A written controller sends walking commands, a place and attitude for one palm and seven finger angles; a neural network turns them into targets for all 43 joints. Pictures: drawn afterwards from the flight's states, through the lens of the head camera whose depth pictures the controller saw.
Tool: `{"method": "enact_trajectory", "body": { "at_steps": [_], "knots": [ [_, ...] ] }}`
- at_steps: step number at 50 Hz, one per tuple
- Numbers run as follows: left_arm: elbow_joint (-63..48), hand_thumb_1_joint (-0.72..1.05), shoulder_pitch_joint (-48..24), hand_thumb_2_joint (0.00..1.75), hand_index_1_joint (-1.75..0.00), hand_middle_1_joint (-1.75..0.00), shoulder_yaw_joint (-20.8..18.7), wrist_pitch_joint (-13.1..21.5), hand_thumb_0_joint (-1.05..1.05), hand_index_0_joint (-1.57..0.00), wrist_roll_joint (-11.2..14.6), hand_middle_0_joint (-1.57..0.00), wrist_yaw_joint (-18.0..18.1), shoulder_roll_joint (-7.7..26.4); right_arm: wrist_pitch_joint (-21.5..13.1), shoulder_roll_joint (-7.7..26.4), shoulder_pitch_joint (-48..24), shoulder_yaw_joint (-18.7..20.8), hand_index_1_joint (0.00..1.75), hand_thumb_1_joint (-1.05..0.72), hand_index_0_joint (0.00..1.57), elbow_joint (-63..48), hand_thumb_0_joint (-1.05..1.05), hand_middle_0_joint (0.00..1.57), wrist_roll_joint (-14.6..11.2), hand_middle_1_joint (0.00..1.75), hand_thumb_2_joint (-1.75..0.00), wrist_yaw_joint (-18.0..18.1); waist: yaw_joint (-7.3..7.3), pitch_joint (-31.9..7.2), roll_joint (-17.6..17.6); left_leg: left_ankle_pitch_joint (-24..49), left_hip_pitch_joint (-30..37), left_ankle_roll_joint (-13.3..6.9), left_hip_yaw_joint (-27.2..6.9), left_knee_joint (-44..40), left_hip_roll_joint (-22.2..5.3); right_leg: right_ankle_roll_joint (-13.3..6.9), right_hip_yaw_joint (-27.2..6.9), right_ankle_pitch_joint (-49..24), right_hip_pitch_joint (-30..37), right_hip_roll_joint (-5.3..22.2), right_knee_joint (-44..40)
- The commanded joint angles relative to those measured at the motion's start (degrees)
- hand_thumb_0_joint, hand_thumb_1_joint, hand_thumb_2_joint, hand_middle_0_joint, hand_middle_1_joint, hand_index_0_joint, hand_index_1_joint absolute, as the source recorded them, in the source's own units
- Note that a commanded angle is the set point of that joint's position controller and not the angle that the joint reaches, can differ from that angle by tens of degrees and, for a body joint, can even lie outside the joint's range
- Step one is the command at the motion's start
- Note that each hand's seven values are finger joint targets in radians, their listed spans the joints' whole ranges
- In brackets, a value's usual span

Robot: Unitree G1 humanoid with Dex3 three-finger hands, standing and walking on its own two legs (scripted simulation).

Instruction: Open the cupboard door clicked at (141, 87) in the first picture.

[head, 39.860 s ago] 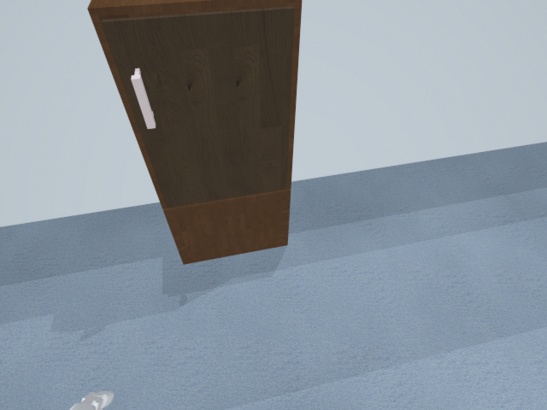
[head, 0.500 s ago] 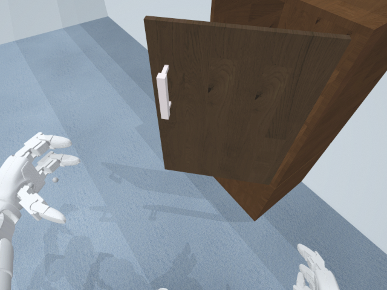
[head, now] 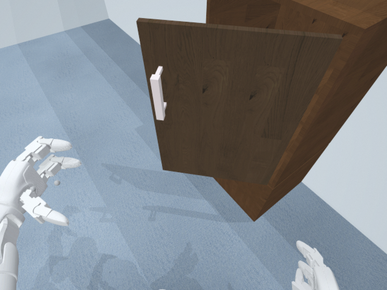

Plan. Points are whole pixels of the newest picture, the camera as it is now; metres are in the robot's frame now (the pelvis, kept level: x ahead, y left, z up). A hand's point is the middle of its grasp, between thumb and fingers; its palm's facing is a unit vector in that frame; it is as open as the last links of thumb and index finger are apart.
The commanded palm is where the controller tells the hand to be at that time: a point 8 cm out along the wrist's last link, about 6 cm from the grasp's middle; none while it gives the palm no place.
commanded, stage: move the hooked fingers beside the handle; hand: left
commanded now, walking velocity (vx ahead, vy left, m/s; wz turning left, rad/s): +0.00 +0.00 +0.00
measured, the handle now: (160, 94) +0.56 +0.12 +0.08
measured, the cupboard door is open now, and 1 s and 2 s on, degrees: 44 44 44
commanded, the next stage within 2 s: none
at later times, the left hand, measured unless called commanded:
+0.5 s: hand (87, 153) +0.36 +0.25 +0.08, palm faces -0.09 -1.00 -0.03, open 14.0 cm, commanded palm +0.34 +0.30 +0.09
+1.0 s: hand (105, 129) +0.43 +0.23 +0.08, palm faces -0.09 -1.00 -0.02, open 14.0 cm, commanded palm +0.42 +0.28 +0.08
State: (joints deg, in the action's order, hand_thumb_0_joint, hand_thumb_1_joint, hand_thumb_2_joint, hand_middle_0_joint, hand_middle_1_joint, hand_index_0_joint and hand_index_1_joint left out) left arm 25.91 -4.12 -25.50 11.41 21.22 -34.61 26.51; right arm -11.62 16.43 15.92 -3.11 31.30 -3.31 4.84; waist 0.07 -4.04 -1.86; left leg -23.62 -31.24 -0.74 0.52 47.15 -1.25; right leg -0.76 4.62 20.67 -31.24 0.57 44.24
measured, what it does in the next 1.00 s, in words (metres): stands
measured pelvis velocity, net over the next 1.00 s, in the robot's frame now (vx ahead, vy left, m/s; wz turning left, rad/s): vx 0.00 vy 0.00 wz -0.02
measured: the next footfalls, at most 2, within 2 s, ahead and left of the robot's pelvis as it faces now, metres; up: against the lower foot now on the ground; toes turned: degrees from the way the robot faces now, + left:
none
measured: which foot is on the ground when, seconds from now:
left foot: down 0.00-1.00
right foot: down 0.00-1.00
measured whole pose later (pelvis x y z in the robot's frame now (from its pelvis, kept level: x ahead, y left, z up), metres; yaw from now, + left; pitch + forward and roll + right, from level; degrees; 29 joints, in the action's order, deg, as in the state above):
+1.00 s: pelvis +0.00 +0.00 -0.01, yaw -1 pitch +14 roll -1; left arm 54.7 -35.5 -22.7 17.2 12.1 -27.5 29.5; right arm -3.0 16.4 19.9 -2.4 33.9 -2.4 3.1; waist 5.0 -4.1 -0.3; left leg -24.2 -38.8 -1.0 1.6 49.4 -1.7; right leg -0.6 3.4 20.7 -39.3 0.1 46.5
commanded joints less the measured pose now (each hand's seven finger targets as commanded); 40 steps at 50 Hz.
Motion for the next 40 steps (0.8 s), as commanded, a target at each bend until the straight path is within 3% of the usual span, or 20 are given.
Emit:
{"method": "enact_trajectory", "body": {
  "at_steps": [1, 2, 5, 6, 7, 8, 9, 10, 13, 17, 22, 25, 27, 29, 32, 35, 36, 38, 39, 40],
  "knots": [
    [-10.75, -0.5, -18.6, 0.3, -1.2, -1.2, -3.57, 3.88, 0.0, -0.3, 1.16, -0.3, -0.18, 15.19, -2.98, 8.47, -1.5, 3.9, 0.3, -0.9, 0.2, -7.5, 0.0, 0.2, -0.03, 0.3, -0.9, 1.47, 1.57, -11.97, -2.15, 12.65, 4.88, -0.64, -1.52, -6.3, 1.46, -0.33, -2.97, -10.01, 5.46, -1.29, -5.63],
    [-9.9, -0.5, -21.51, 0.3, -1.2, -1.2, -3.45, 4.19, 0.0, -0.3, 1.05, -0.3, 0.04, 15.89, -2.84, 8.6, -1.2, 3.81, 0.3, -0.9, 0.2, -6.67, 0.0, 0.2, 0.17, 0.3, -0.9, 1.67, 2.22, -10.25, -1.66, 11.82, 4.32, -0.71, -1.4, -5.72, 1.4, -0.51, -3.54, -8.97, 4.65, -1.34, -6.04],
    [-6.73, -0.5, -26.31, 0.3, -1.2, -1.2, -3.02, 5.2, 0.0, -0.3, 0.24, -0.3, 0.55, 16.23, -2.57, 8.54, -0.36, 3.72, 0.3, -0.9, 0.2, -5.92, 0.0, 0.2, 0.02, 0.3, -0.9, 2.22, 2.68, -11.3, -1.8, 9.05, 4.28, -0.67, -1.92, -6.31, 1.37, -0.38, -3.42, -5.46, 3.66, -1.19, -6.14],
    [-6.61, -0.5, -27.15, 0.3, -1.2, -1.2, -2.25, 5.5, 0.0, -0.3, 0.08, -0.3, 0.58, 15.57, -2.67, 8.46, -0.31, 3.73, 0.3, -0.9, 0.2, -5.82, 0.0, 0.2, 0.09, 0.3, -0.9, 2.3, 2.57, -13.1, -2.74, 9.85, 4.85, -0.71, -1.85, -6.16, 1.51, -0.39, -3.62, -6.39, 4.34, -1.04, -5.81],
    [-6.69, -0.5, -27.83, 0.3, -1.2, -1.2, -3.29, 5.77, 0.0, -0.3, -0.18, -0.3, 0.73, 17.46, -2.63, 8.66, -0.03, 3.86, 0.3, -0.9, 0.2, -5.55, 0.0, 0.2, 0.21, 0.3, -0.9, 2.26, 2.22, -14.42, -2.25, 10.97, 5.06, -0.74, -1.75, -5.59, 1.4, -0.61, -4.03, -7.49, 5.54, -1.01, -5.56],
    [-6.81, -0.5, -27.95, 0.3, -1.2, -1.2, -3.36, 5.91, 0.0, -0.3, -0.59, -0.3, 0.71, 17.64, -2.47, 8.41, 0.2, 3.75, 0.3, -0.9, 0.2, -5.5, 0.0, 0.2, 0.2, 0.3, -0.9, 2.15, 1.85, -16.52, -4.71, 12.68, 5.89, -0.66, -1.63, -5.79, 1.52, -0.68, -3.87, -9.43, 6.63, -0.98, -5.1],
    [-7.14, -0.5, -27.2, 0.3, -1.2, -1.2, -2.47, 5.97, 0.0, -0.3, -0.68, -0.3, 0.81, 16.5, -2.43, 8.19, 0.15, 3.76, 0.3, -0.9, 0.2, -5.84, 0.0, 0.2, 0.2, 0.3, -0.9, 1.94, 1.59, -17.93, -4.49, 13.83, 6.64, -0.64, -1.81, -5.97, 1.62, -0.66, -3.41, -10.84, 7.14, -0.92, -4.63],
    [-6.03, -0.5, -25.82, 0.3, -1.2, -1.2, -2.8, 5.68, 0.0, -0.3, -0.69, -0.3, 0.94, 16.42, -2.39, 8.11, -0.06, 3.8, 0.3, -0.9, 0.2, -5.95, 0.0, 0.2, 0.22, 0.3, -0.9, 1.83, 1.14, -17.72, -5.42, 14.5, 6.45, -0.55, -1.6, -5.86, 1.59, -0.71, -3.52, -11.75, 7.28, -0.84, -4.56],
    [-3.61, -0.5, -25.71, 0.3, -1.2, -1.2, -2.77, 4.63, 0.0, -0.3, -0.96, -0.3, 1.41, 16.27, -1.62, 8.28, 0.78, 3.74, 0.3, -0.9, 0.2, -5.95, 0.0, 0.2, 0.28, 0.3, -0.9, 1.31, 1.13, -17.48, -2.71, 16.58, 5.28, -0.59, -1.57, -6.02, 1.41, -0.63, -3.14, -14.59, 8.25, -1.08, -4.15],
    [1.54, -0.5, -27.46, 0.3, -1.2, -1.2, -2.75, 3.03, 0.0, -0.3, -1.28, -0.3, 2.55, 16.31, -0.41, 8.76, 1.41, 3.84, 0.3, -0.9, 0.2, -5.82, 0.0, 0.2, 0.21, 0.3, -0.9, 0.98, 1.46, -13.06, -0.06, 13.83, 1.66, -0.46, -1.19, -6.4, 1.3, -0.53, -3.3, -12.48, 6.98, -0.91, -4.85],
    [-0.89, -0.5, -31.84, 0.3, -1.2, -1.2, -1.25, 5.42, 0.0, -0.3, -2.33, -0.3, 4.02, 15.65, 0.56, 8.61, 2.42, 4.25, 0.3, -0.9, 0.2, -6.18, 0.0, 0.2, 0.36, 0.3, -0.9, 0.4, 1.93, -16.4, -1.7, 15.96, 3.72, -0.64, -0.82, -5.99, 1.34, -0.63, -3.51, -14.84, 7.46, -1.14, -3.99],
    [-0.01, -0.5, -34.89, 0.3, -1.2, -1.2, -2.85, 7.17, 0.0, -0.3, -2.84, -0.3, 4.52, 17.58, 1.33, 8.65, 3.68, 4.48, 0.3, -0.9, 0.2, -5.26, 0.0, 0.2, 0.45, 0.3, -0.9, 0.41, 2.65, -18.77, -1.49, 16.37, 4.18, -0.69, -0.86, -5.71, 1.19, -0.26, -3.77, -15.55, 7.74, -1.32, -3.78],
    [1.99, -0.5, -36.32, 0.3, -1.2, -1.2, -3.04, 7.64, 0.0, -0.3, -2.84, -0.3, 4.52, 18.07, 1.81, 8.87, 4.25, 4.38, 0.3, -0.9, 0.2, -4.69, 0.0, 0.2, 0.55, 0.3, -0.9, 0.53, 2.76, -18.14, -0.59, 16.43, 3.52, -0.8, -0.94, -5.52, 1.1, -0.45, -3.84, -15.82, 7.93, -1.4, -3.65],
    [3.61, -0.5, -39.23, 0.3, -1.2, -1.2, -1.46, 7.7, 0.0, -0.3, -3.45, -0.3, 4.21, 16.94, 2.26, 8.61, 4.36, 4.36, 0.3, -0.9, 0.2, -4.13, 0.0, 0.2, 0.35, 0.3, -0.9, 0.54, 3.44, -18.05, -3.34, 15.61, 4.04, -0.74, -0.75, -5.61, 1.19, -0.3, -3.94, -15.2, 6.39, -1.36, -3.79],
    [6.51, -0.5, -41.4, 0.3, -1.2, -1.2, -0.66, 7.36, 0.0, -0.3, -4.16, -0.3, 4.25, 16.95, 2.84, 8.93, 5.16, 4.46, 0.3, -0.9, 0.2, -3.72, 0.0, 0.2, 0.43, 0.3, -0.9, 0.54, 3.66, -17.93, -2.4, 15.8, 3.99, -0.79, -1.22, -5.37, 1.02, -0.59, -3.67, -14.82, 5.54, -1.48, -3.61],
    [8.22, -0.5, -44.32, 0.3, -1.2, -1.2, 1.32, 7.28, 0.0, -0.3, -5.26, -0.3, 4.65, 15.79, 3.59, 8.87, 5.78, 4.45, 0.3, -0.9, 0.2, -3.25, 0.0, 0.2, 0.51, 0.3, -0.9, 0.2, 4.06, -18.82, -4.7, 17.31, 5.31, -0.49, -1.71, -5.37, 0.91, -0.68, -2.96, -15.09, 3.42, -1.52, -3.05],
    [9.47, -0.5, -44.16, 0.3, -1.2, -1.2, 1.87, 7.14, 0.0, -0.3, -5.19, -0.3, 4.97, 14.66, 3.84, 8.78, 5.96, 4.54, 0.3, -0.9, 0.2, -3.19, 0.0, 0.2, 0.51, 0.3, -0.9, 0.08, 4.22, -18.43, -3.11, 17.51, 5.22, -0.58, -1.64, -5.21, 0.85, -0.58, -2.85, -15.32, 3.1, -1.56, -3.2],
    [10.88, -0.5, -45.68, 0.3, -1.2, -1.2, -0.47, 7.43, 0.0, -0.3, -5.13, -0.3, 5.28, 17.38, 4.42, 9.25, 6.79, 4.63, 0.3, -0.9, 0.2, -2.97, 0.0, 0.2, 0.66, 0.3, -0.9, -0.03, 3.78, -20.24, -1.44, 18.88, 4.69, -0.55, -1.74, -4.83, 0.7, -0.61, -3.03, -17.05, 4.62, -1.71, -2.56],
    [10.74, -0.5, -46.36, 0.3, -1.2, -1.2, 0.49, 7.65, 0.0, -0.3, -5.02, -0.3, 5.4, 16.12, 4.66, 9.04, 6.66, 4.58, 0.3, -0.9, 0.2, -3.16, 0.0, 0.2, 0.7, 0.3, -0.9, -0.24, 3.91, -20.77, -2.2, 19.17, 4.7, -0.58, -1.45, -4.71, 0.91, -0.51, -3.16, -17.74, 4.96, -1.54, -2.54],
    [12.63, -0.5, -45.36, 0.3, -1.2, -1.2, -1.3, 7.62, 0.0, -0.3, -5.32, -0.3, 5.89, 17.8, 5.0, 9.22, 6.98, 4.63, 0.3, -0.9, 0.2, -3.09, 0.0, 0.2, 0.81, 0.3, -0.9, -0.31, 3.35, -20.69, -0.86, 19.03, 3.47, -0.55, -1.48, -4.71, 0.84, -0.56, -3.14, -17.82, 5.63, -1.51, -2.34]
  ]
}}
